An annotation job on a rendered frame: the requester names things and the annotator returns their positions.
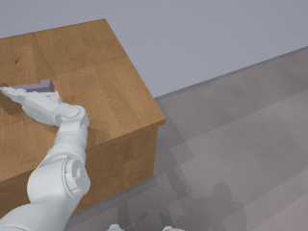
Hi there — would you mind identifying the left robot upper arm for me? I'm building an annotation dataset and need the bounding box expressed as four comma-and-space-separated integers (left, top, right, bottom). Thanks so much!
0, 158, 90, 231

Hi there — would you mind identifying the robot left forearm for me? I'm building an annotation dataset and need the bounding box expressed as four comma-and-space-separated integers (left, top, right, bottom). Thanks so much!
27, 103, 90, 202

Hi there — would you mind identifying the left robot shin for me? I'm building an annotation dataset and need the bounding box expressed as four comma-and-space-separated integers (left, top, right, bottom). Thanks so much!
109, 224, 120, 229

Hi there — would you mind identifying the left robot hand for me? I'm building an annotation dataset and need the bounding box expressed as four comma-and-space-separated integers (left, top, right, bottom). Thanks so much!
0, 87, 63, 126

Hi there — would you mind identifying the tap lever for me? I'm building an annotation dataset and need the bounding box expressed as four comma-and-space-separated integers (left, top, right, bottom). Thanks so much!
6, 79, 55, 92

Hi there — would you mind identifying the counter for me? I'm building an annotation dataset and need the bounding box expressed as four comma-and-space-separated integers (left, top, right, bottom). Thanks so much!
0, 18, 167, 219

